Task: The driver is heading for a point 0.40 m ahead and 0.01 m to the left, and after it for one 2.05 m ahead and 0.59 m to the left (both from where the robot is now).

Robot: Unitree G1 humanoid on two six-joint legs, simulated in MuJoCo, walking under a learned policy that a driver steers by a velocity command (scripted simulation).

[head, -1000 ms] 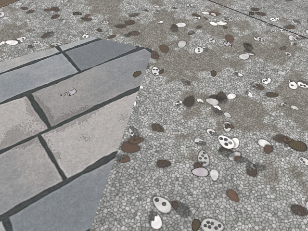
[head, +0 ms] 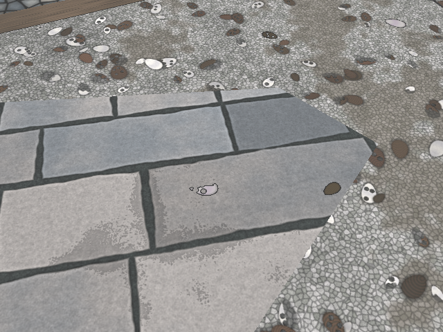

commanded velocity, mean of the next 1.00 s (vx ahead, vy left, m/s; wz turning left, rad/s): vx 0.50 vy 0.00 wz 0.32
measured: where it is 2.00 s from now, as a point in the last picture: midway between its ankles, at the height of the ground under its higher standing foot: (168, 169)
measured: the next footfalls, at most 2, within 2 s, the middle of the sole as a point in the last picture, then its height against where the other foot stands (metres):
right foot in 0.34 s outside the picture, level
left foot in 0.84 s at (163, 289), level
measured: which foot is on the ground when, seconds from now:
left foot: down 0.00-0.34, up 0.36-0.82, down 0.84-1.00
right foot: up 0.00-0.32, down 0.34-0.86, up 0.88-1.00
